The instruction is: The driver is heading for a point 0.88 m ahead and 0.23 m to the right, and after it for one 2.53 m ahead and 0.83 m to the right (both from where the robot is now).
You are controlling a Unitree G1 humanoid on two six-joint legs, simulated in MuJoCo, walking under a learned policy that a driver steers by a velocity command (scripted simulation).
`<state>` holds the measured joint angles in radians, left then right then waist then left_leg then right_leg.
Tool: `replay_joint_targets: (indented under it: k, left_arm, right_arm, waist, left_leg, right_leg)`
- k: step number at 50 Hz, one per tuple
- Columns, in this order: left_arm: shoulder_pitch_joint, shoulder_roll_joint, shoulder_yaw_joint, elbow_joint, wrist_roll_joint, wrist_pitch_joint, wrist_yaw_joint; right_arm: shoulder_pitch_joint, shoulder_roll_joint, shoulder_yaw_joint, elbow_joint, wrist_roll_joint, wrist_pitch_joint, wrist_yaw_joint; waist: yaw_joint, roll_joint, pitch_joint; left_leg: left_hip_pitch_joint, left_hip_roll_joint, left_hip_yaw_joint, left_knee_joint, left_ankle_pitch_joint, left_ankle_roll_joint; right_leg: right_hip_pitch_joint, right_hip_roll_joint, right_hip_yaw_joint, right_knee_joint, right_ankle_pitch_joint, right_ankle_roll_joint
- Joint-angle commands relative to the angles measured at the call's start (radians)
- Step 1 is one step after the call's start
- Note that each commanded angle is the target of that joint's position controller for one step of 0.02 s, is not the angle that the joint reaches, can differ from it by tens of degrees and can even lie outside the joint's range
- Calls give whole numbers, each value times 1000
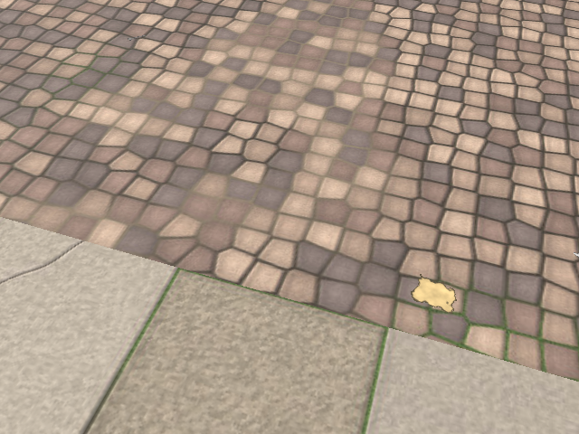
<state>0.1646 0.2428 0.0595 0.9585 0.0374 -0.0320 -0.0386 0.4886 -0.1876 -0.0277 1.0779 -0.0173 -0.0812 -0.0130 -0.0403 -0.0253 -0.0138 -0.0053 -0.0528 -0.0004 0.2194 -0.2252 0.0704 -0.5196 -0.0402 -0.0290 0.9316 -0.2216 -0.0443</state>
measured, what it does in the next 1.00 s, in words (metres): walks ahead: right foot, then left foot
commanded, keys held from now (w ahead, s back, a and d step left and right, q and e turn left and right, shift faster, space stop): w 0.66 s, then w+e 0.34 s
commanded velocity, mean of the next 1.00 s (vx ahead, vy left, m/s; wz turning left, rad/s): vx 0.48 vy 0.00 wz -0.10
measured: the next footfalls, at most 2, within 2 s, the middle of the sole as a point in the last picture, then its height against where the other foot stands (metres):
right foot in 0.24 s outside the picture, level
left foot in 0.80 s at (265, 401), level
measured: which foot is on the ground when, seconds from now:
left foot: down 0.00-0.24, up 0.26-0.78, down 0.80-1.00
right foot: up 0.00-0.22, down 0.24-0.80, up 0.82-1.00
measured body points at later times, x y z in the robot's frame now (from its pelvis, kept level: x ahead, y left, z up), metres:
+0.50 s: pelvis +0.27 -0.07 +0.00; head +0.29 -0.08 +0.45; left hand +0.25 +0.18 -0.15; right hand +0.34 -0.31 -0.15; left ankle +0.32 +0.08 -0.67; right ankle +0.25 -0.12 -0.75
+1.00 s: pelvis +0.55 -0.03 -0.01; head +0.58 -0.02 +0.44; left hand +0.62 +0.22 -0.16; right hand +0.57 -0.29 -0.14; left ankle +0.57 +0.04 -0.75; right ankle +0.52 -0.16 -0.66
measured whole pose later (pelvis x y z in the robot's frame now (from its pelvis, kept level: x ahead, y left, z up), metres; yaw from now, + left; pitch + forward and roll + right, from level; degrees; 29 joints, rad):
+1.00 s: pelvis +0.55 -0.03 -0.01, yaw -8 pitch +0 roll +1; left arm 0.27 0.23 0.07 0.97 0.03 -0.03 -0.01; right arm 0.26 -0.21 -0.06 0.98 -0.02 -0.10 -0.01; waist 0.01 -0.04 0.05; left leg -0.17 -0.03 0.19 0.36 -0.19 0.08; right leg -0.51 -0.06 0.00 1.14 -0.27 -0.08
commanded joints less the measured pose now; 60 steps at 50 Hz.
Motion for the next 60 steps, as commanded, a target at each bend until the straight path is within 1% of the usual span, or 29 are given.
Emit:
replay_joint_targets:
  k: [1, 5, 8, 10, 11, 12, 13, 14, 15, 16, 17, 19, 22, 25, 29, 34, 37, 38, 39, 40, 41, 42, 43, 44, 47, 49, 52, 56, 60]
  left_arm:
    - [-134, 27, -2, -85, -1, -5, -4]
    - [-262, 15, -15, -143, -12, -5, -4]
    - [-265, 33, -12, -162, -16, -8, 2]
    - [-152, 56, 2, -135, -17, -15, 16]
    - [-13, 73, 14, -90, -17, -23, 25]
    - [155, 108, 32, -35, -7, -33, 37]
    - [313, 202, 56, -14, 20, -41, 47]
    - [324, 248, 63, -6, 10, -32, 35]
    - [206, 194, 53, -14, -18, -27, 30]
    - [102, 119, 33, -37, -26, -33, 26]
    - [59, 75, 21, -40, -22, -43, 23]
    - [73, 22, 2, -11, -23, -57, 29]
    - [164, 39, 1, 29, -25, -76, 36]
    - [231, 50, -3, 48, -27, -76, 38]
    - [301, 42, -13, 66, -27, -76, 41]
    - [390, 50, -16, 104, -17, -69, 55]
    - [349, 77, -10, 101, -8, -62, 63]
    - [332, 89, -6, 97, -8, -61, 61]
    - [309, 90, -7, 91, -16, -60, 56]
    - [297, 59, -17, 59, -31, -64, 50]
    - [444, -65, -39, 48, -77, -57, 46]
    - [379, 67, -3, 64, -46, -46, 56]
    - [283, 64, 4, 34, -37, -46, 53]
    - [236, 40, 3, 21, -32, -45, 48]
    - [244, -7, 9, 18, -6, -5, 26]
    - [207, -23, 10, -5, -4, 14, 16]
    - [93, -16, 10, -54, -4, 27, 5]
    - [-63, -22, -3, -117, -9, 21, -10]
    - [-175, -11, -9, -168, -3, 19, -19]
  right_arm:
    - [52, -108, -14, -14, 0, -18, -6]
    - [75, -120, -14, -1, -4, -20, -6]
    - [62, -138, -19, 6, -4, -19, -9]
    - [24, -156, -24, 3, -3, -20, -9]
    - [8, -166, -27, 4, 1, -17, -8]
    - [4, -162, -25, 0, 2, -16, -5]
    - [43, -89, -8, -32, 17, -14, 2]
    - [114, -40, -8, -32, 25, -14, 8]
    - [20, -113, -28, -44, 4, -8, 7]
    - [-60, -116, -31, -68, -2, -12, 14]
    - [-96, -94, -29, -73, -2, -14, 18]
    - [-82, -66, -28, -69, -21, 8, 29]
    - [-130, -52, -29, -88, -24, 31, 39]
    - [-280, -61, -28, -140, -24, 41, 44]
    - [-449, -45, -13, -197, -10, 35, 49]
    - [-576, -56, -8, -247, -5, 28, 44]
    - [-507, -85, -20, -244, -3, 11, 35]
    - [-407, -104, -29, -214, -3, 4, 26]
    - [-242, -131, -44, -164, -10, -8, 15]
    - [-68, -208, -67, -135, -38, -17, 0]
    - [-25, -298, -90, -134, -54, -11, 3]
    - [-87, -228, -81, -149, -18, 5, 11]
    - [-204, -164, -61, -166, -9, 4, 13]
    - [-260, -113, -48, -171, -9, -5, 15]
    - [-238, -61, -33, -138, -1, -27, 2]
    - [-199, -80, -37, -123, 6, -43, 1]
    - [-160, -95, -40, -114, 0, -49, -1]
    - [-125, -103, -37, -105, 0, -49, -3]
    - [-49, -136, -43, -85, -2, -38, -13]
  waist:
    - [-3, 108, 138]
    - [-29, 133, 152]
    - [-11, 137, 151]
    - [51, 131, 97]
    - [113, 108, 26]
    - [175, 79, -69]
    - [199, -62, -205]
    - [153, -211, -278]
    - [108, -87, -130]
    - [78, -24, -8]
    - [55, 0, 37]
    - [10, -29, 50]
    - [-1, -26, 64]
    - [25, -18, 105]
    - [64, -23, 122]
    - [102, -32, 133]
    - [47, -43, 96]
    - [7, -50, 44]
    - [-65, -27, -43]
    - [-123, 40, -170]
    - [-57, 258, -317]
    - [-60, 87, -268]
    - [-19, 66, -101]
    - [2, 45, -17]
    - [61, 88, 40]
    - [74, 84, 53]
    - [67, 87, 83]
    - [41, 88, 115]
    - [7, 89, 124]
  left_leg:
    - [42, 248, -203, -129, 96, 135]
    - [15, 243, -136, -100, 294, 132]
    - [32, 271, -116, -62, 431, 119]
    - [38, 269, -78, 73, 716, 90]
    - [27, 243, -45, 238, 824, 72]
    - [-82, 199, -13, 450, 730, 53]
    - [-333, 120, 33, 788, 330, 24]
    - [-556, -37, -12, 1055, -307, 10]
    - [-629, 41, -82, 1117, -213, 31]
    - [-628, 89, -65, 1074, -101, 35]
    - [-587, 121, -58, 1022, -44, 36]
    - [-502, 148, -49, 954, -20, 18]
    - [-540, 154, -15, 896, 8, -5]
    - [-653, 169, 16, 785, 108, -31]
    - [-635, 137, 64, 543, 226, -44]
    - [-626, 97, 87, 389, 217, -12]
    - [-504, 50, 84, 325, 94, 24]
    - [-378, 20, 90, 297, 65, 40]
    - [-153, 24, 83, 228, 121, 64]
    - [127, 216, -112, 223, 51, 110]
    - [412, 530, -573, 155, 24, 250]
    - [302, 493, -625, 80, -84, 235]
    - [139, 451, -453, 39, -96, 194]
    - [13, 407, -336, -4, -21, 160]
    - [-143, 327, -120, -50, 128, 88]
    - [-147, 322, -49, -70, 193, 86]
    - [-133, 305, 46, -89, 241, 79]
    - [-113, 273, 158, -84, 341, 63]
    - [19, 314, 213, -50, 460, 58]
  right_leg:
    - [-233, -22, -19, -56, 60, 31]
    - [-144, -1, -57, -236, 109, 25]
    - [-49, 15, -71, -318, 100, -18]
    - [125, 61, -85, -362, 66, -56]
    - [286, 94, -99, -414, 81, -77]
    - [518, 65, -66, -432, 71, -100]
    - [782, -211, 278, -481, -171, -161]
    - [857, -392, 736, -668, -228, -259]
    - [717, -337, 681, -707, -317, -232]
    - [558, -302, 519, -723, -258, -207]
    - [455, -252, 409, -750, -129, -184]
    - [354, -186, 266, -774, 40, -152]
    - [353, -165, 185, -793, 190, -163]
    - [389, -148, 140, -822, 247, -162]
    - [429, -116, 75, -813, 403, -135]
    - [591, -157, 80, -763, 548, -141]
    - [647, -173, 94, -626, 818, -134]
    - [638, -162, 94, -518, 915, -124]
    - [561, -126, 71, -338, 860, -106]
    - [352, -78, 50, -71, 550, -92]
    - [-13, 97, -25, 304, -252, -47]
    - [-80, 64, 77, 390, -265, -63]
    - [-103, 16, 88, 367, -167, -66]
    - [-83, -19, 85, 321, -104, -64]
    - [2, -50, 73, 254, -57, -46]
    - [-42, -60, 59, 236, -18, -36]
    - [-137, -76, 39, 163, 95, -22]
    - [-120, -56, -22, -96, 226, -16]
    - [-98, -28, -94, -248, 201, -52]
